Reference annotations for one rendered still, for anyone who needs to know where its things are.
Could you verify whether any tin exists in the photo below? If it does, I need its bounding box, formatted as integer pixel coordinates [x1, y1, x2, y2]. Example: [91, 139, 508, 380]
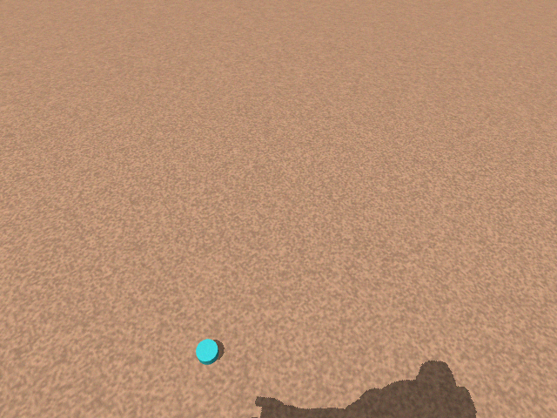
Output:
[196, 339, 219, 365]

